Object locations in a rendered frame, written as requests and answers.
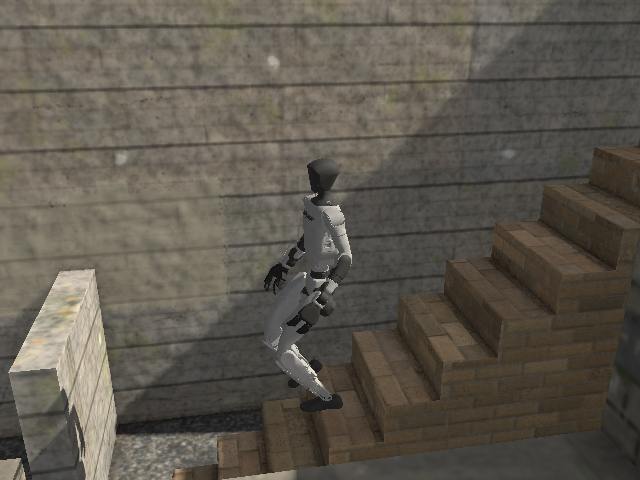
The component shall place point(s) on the robot right forearm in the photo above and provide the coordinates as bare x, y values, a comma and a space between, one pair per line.
294, 255

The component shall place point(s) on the right robot hand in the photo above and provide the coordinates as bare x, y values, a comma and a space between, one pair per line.
280, 273

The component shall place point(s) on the right robot upper arm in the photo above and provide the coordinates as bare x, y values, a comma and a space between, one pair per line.
307, 197

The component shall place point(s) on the humanoid robot head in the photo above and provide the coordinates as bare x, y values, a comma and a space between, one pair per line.
322, 175

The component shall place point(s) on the left robot hand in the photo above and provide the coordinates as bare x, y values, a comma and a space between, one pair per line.
310, 314

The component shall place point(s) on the left robot upper arm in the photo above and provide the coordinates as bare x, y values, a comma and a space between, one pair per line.
334, 220

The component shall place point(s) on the right robot thigh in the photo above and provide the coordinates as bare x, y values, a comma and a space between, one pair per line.
285, 303

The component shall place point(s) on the robot left forearm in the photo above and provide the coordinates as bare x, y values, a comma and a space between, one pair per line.
332, 281

